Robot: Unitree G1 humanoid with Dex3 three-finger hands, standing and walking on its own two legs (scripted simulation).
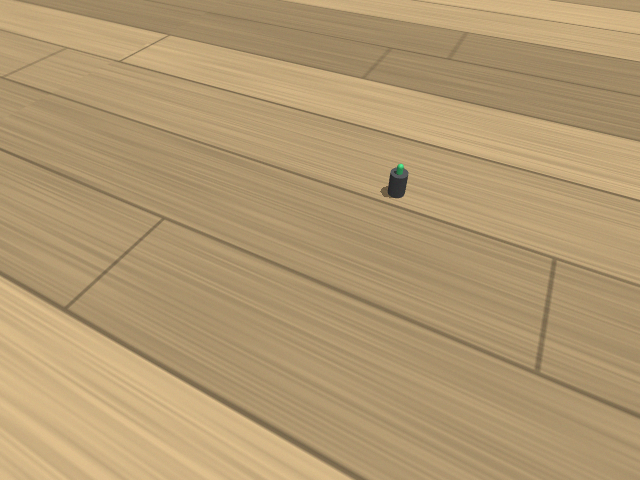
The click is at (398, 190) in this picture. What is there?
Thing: necked bottle
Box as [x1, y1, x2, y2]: [388, 164, 408, 197]
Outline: 402,164 398,164 390,172 388,194 393,197 400,197 404,193 408,173 403,168
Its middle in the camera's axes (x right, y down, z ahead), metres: +0.35 -0.27 +1.81
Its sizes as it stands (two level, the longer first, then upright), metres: 0.081 0.081 0.167
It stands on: the floor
